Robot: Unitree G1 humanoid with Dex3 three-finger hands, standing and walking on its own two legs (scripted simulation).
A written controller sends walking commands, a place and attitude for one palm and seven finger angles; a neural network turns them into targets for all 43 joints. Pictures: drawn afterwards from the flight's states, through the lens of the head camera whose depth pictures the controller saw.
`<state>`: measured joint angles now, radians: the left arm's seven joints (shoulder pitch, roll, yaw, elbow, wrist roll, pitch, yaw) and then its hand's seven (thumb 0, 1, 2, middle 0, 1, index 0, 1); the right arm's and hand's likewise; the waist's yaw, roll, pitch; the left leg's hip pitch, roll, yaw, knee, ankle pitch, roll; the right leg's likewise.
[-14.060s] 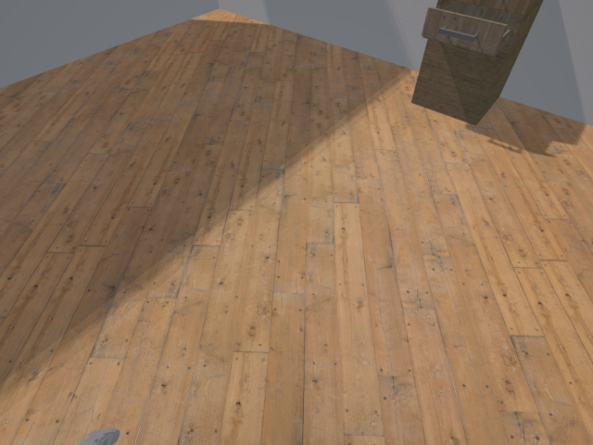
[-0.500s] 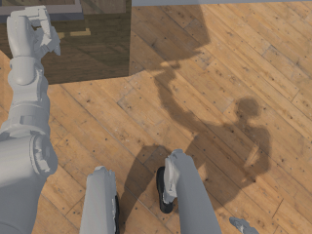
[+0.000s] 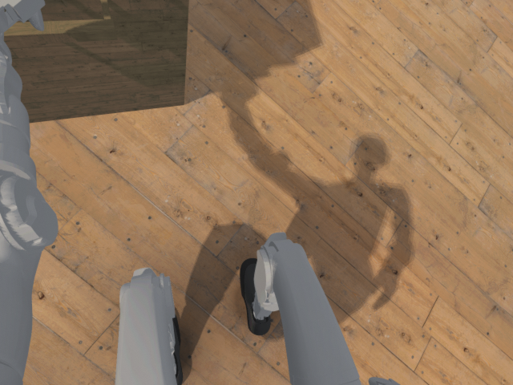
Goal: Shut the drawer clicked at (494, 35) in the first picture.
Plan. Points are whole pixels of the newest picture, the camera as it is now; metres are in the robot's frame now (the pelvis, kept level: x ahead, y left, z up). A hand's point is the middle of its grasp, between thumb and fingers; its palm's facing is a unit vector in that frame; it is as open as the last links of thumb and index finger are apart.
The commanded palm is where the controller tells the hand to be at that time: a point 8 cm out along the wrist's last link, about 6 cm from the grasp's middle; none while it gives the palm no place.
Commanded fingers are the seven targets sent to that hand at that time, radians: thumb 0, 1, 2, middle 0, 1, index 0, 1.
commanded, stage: push the drawer shut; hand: left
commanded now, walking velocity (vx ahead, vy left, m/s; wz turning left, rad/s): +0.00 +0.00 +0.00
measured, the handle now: out of the picture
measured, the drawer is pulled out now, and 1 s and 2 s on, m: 0.00 0.00 0.00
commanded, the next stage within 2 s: pull the fist back off the drawer in 0.16 s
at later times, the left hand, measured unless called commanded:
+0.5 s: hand out of the picture +0.61 +0.19 +0.03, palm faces +0.11 -0.99 -0.06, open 3.0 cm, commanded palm +0.61 +0.17 +0.04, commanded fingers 0.00 0.90 0.90 -1.40 -1.60 -1.40 -1.60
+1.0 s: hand (38, 6) +0.59 +0.18 +0.03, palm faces +0.11 -0.99 -0.04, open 3.2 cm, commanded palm +0.56 +0.19 +0.04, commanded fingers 0.00 0.90 0.90 -1.40 -1.60 -1.40 -1.60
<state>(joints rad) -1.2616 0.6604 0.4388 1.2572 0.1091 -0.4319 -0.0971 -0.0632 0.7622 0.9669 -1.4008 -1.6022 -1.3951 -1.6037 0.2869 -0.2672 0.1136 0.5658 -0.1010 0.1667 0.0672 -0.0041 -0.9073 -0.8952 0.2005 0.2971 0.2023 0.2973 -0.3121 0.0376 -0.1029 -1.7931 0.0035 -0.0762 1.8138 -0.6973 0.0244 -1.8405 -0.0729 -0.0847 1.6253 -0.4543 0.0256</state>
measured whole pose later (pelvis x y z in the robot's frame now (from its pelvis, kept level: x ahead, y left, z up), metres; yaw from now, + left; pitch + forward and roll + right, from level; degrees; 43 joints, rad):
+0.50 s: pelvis -0.03 +0.00 -0.01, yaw +0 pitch +38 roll -9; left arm -1.44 0.77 0.35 1.33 0.16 -0.33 -0.06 -0.01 0.65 0.98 -1.40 -1.60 -1.40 -1.60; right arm 0.32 -0.26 0.15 0.58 -0.11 0.13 0.07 -0.01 -0.91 -0.90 0.20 0.30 0.20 0.30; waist -0.38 0.02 -0.08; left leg -1.88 -0.02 -0.11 1.84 -0.63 0.02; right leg -1.90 -0.07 -0.10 1.63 -0.40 0.02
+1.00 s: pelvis +0.01 +0.00 +0.02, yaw +0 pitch +38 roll -6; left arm -1.05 0.54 0.44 1.03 0.05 -0.39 -0.07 0.02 0.89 0.91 -1.40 -1.60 -1.40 -1.60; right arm 0.29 -0.26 0.09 0.53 -0.08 0.16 0.09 0.00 -0.91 -0.90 0.20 0.30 0.20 0.30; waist -0.27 0.05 -0.12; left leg -1.72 0.01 -0.05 1.75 -0.71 0.03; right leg -1.78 -0.04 -0.05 1.58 -0.47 0.04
